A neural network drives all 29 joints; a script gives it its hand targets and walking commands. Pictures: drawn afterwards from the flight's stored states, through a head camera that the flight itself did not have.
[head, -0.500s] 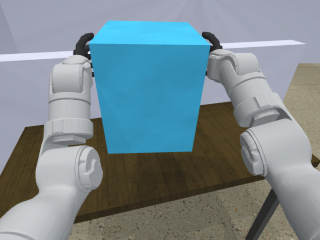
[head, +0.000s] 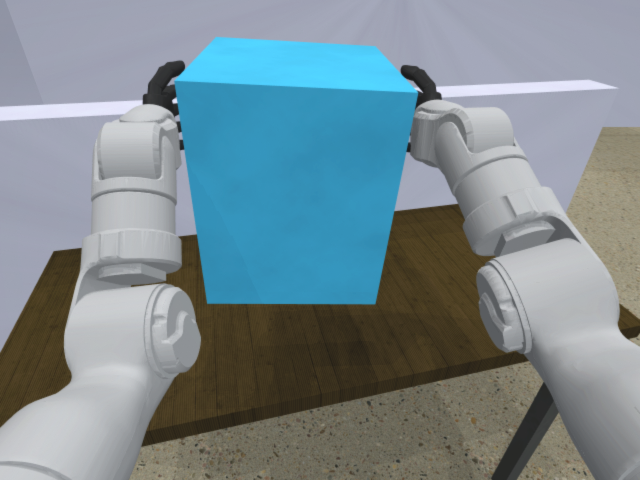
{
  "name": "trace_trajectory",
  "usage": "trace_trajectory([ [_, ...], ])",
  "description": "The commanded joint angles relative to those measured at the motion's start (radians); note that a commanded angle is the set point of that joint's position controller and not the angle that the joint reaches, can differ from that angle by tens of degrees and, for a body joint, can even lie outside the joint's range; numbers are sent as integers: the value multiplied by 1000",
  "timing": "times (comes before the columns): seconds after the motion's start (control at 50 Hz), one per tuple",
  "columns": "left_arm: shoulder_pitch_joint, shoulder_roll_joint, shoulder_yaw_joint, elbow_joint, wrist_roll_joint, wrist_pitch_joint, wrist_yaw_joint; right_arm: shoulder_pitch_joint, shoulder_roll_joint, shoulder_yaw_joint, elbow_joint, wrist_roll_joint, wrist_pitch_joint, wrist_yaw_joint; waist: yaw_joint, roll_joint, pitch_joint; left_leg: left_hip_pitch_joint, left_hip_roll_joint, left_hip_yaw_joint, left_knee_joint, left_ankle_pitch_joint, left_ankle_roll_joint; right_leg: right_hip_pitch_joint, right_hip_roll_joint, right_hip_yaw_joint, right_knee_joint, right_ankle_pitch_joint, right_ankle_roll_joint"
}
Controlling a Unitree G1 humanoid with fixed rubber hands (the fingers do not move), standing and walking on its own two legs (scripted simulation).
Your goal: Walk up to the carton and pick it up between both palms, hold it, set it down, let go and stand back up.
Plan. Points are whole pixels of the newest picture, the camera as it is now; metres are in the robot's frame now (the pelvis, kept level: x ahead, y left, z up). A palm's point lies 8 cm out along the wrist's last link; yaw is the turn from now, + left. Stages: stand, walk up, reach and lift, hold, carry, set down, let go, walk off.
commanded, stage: hold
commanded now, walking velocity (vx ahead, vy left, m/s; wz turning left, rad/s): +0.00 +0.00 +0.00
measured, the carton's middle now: (294, 169) +0.38 +0.00 +0.27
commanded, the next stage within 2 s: none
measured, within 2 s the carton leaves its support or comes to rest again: neither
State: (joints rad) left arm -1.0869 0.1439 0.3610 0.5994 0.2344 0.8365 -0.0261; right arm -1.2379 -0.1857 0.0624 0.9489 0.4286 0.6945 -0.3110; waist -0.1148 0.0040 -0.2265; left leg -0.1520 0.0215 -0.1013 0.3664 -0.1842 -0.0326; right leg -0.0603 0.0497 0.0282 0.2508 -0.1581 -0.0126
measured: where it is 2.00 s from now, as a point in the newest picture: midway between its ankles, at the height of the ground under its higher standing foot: outside the picture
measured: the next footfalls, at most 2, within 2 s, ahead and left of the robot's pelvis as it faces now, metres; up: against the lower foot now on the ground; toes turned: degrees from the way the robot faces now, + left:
none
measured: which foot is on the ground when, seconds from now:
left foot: down 0.00-1.00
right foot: down 0.00-1.00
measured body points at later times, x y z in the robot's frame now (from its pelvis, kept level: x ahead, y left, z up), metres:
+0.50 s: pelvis +0.00 +0.00 +0.00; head -0.10 +0.02 +0.44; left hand +0.39 +0.14 +0.33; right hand +0.37 -0.15 +0.33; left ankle +0.01 +0.14 -0.75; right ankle -0.01 -0.11 -0.75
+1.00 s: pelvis +0.00 +0.00 +0.00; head -0.10 +0.02 +0.44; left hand +0.39 +0.14 +0.33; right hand +0.37 -0.15 +0.33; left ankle +0.01 +0.14 -0.75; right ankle -0.01 -0.11 -0.75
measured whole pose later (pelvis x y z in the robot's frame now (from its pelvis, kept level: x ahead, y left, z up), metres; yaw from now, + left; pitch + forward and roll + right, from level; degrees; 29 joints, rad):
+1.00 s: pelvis +0.00 +0.00 +0.00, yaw +0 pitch -2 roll -1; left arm -1.06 0.13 0.36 0.57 0.24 0.85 -0.02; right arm -1.22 -0.19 0.07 0.94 0.44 0.70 -0.31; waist -0.12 0.00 -0.23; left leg -0.14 0.02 -0.09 0.37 -0.19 -0.03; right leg -0.06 0.05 0.04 0.26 -0.16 -0.01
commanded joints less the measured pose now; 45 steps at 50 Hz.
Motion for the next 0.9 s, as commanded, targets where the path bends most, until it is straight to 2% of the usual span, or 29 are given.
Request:
trace_trajectory([
  [0.0,-749,-579,-292,-123,-200,-54,-156,-680,555,82,-331,179,-22,147,-24,87,-239,71,-44,43,-22,206,-40,70,20,-1,0,239,33],
  [0.02,-745,-577,-292,-134,-204,-54,-153,-685,566,91,-342,183,-22,149,-14,73,-256,77,-45,42,-23,214,-36,72,22,-5,3,247,36],
  [0.12,-744,-581,-298,-172,-203,-49,-145,-668,579,106,-345,196,-20,150,-10,72,-261,77,-44,39,-20,239,-35,76,26,-2,8,265,36],
  [0.14,-736,-577,-295,-171,-201,-46,-143,-651,566,98,-328,194,-15,153,-18,78,-247,77,-43,40,-27,221,-36,77,27,-4,5,242,32],
  [0.16,-750,-571,-280,-144,-190,-44,-143,-664,562,85,-302,183,-14,157,-6,80,-208,60,-43,42,-35,192,-36,51,24,-7,0,207,32],
  [0.18,-742,-577,-285,-149,-192,-46,-142,-660,563,81,-305,179,-18,163,-8,72,-217,55,-38,40,-38,186,-34,50,25,-5,0,198,29],
  [0.22,-750,-577,-279,-152,-190,-48,-140,-671,578,89,-307,181,-21,167,8,58,-226,57,-37,42,-41,187,-27,55,29,-2,-1,206,30],
  [0.26,-732,-568,-278,-158,-183,-47,-138,-658,581,103,-314,187,-20,165,11,50,-239,76,-39,46,-27,232,-27,75,30,-5,6,254,37],
  [0.28,-741,-575,-294,-182,-191,-49,-137,-648,585,111,-312,195,-19,164,2,61,-261,92,-40,43,-24,246,-31,81,31,-3,10,270,35],
  [0.3,-730,-577,-285,-163,-188,-45,-136,-650,573,106,-310,191,-19,162,1,63,-243,87,-40,41,-25,230,-31,74,31,-4,5,250,34],
  [0.34,-733,-559,-263,-143,-186,-46,-139,-666,588,101,-309,188,-20,163,17,26,-222,75,-46,48,-35,185,-16,51,25,0,-7,214,39],
  [0.42,-730,-563,-270,-136,-183,-49,-146,-660,581,86,-315,177,-25,160,3,45,-233,73,-48,51,-35,184,-19,61,21,6,-7,226,42],
  [0.56,-745,-559,-271,-102,-195,-58,-157,-667,576,66,-302,153,-24,149,-18,43,-217,68,-51,53,-36,142,-19,42,4,6,-12,206,43],
  [0.62,-744,-550,-256,-91,-187,-61,-160,-676,587,82,-304,164,-21,146,-6,37,-224,52,-55,52,-36,146,-14,71,3,8,-9,224,47],
  [0.66,-756,-557,-276,-99,-200,-64,-159,-696,581,79,-334,167,-26,144,-19,46,-251,57,-54,48,-29,166,-19,63,5,6,-4,239,46],
  [0.68,-745,-558,-274,-96,-199,-63,-159,-696,582,88,-341,171,-27,143,-11,48,-255,63,-56,48,-24,180,-19,66,6,7,-5,251,46],
  [0.7,-724,-545,-262,-106,-194,-64,-157,-680,601,107,-357,179,-26,142,2,24,-264,76,-58,50,-22,203,-14,77,9,5,-1,289,54],
  [0.8,-703,-547,-259,-132,-183,-53,-156,-645,584,110,-347,184,-19,141,-2,10,-244,91,-50,48,-30,214,-17,82,19,-2,1,278,51],
  [0.82,-728,-560,-267,-141,-185,-50,-156,-662,570,101,-333,185,-19,144,-9,41,-226,82,-48,47,-29,215,-25,71,19,-1,1,267,44],
  [0.84,-693,-564,-261,-128,-178,-42,-157,-640,567,105,-333,190,-16,144,0,43,-210,84,-45,47,-30,223,-25,74,25,-1,-4,264,40],
  [0.86,-722,-557,-263,-126,-175,-43,-158,-649,559,92,-312,179,-13,148,-7,45,-204,82,-42,45,-35,205,-26,64,25,-5,-4,238,38],
  [0.88,-711,-560,-264,-127,-176,-44,-158,-654,572,100,-329,181,-18,150,3,41,-202,73,-42,48,-34,200,-23,64,22,-1,-6,233,39],
])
